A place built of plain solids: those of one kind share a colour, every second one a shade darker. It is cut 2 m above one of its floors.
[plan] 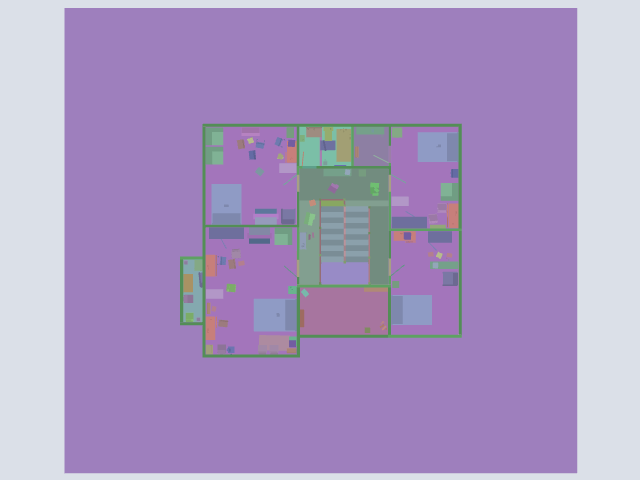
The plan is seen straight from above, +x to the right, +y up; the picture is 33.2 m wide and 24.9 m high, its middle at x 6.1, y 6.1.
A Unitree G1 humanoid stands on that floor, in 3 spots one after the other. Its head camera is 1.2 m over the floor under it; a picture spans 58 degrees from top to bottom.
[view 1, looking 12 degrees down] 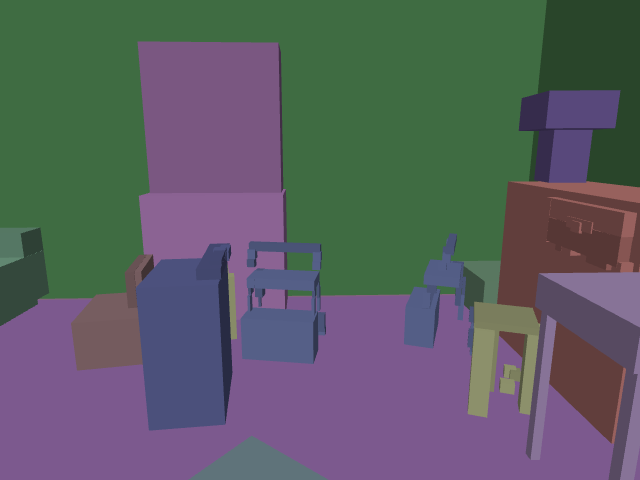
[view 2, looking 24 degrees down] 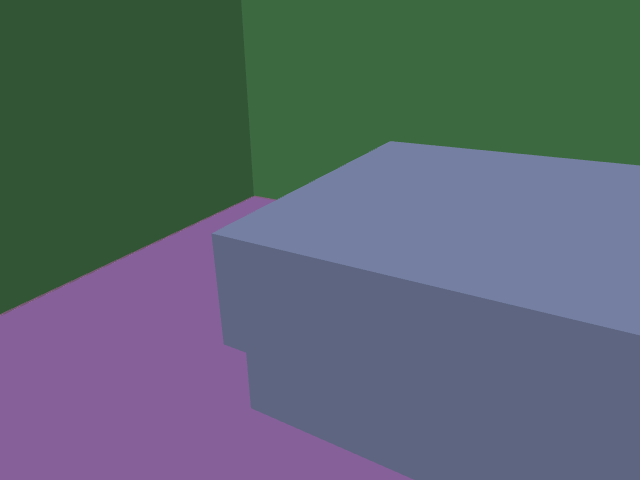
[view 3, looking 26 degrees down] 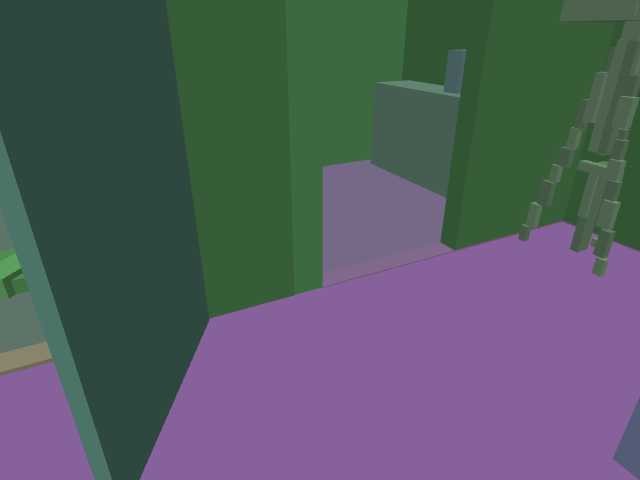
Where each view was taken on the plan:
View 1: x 3.12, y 8.57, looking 88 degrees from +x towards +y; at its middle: wall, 3.47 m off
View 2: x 11.07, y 4.12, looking -62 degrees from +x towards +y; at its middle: double_bed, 1.23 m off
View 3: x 11.47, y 9.22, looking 153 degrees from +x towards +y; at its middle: wall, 2.11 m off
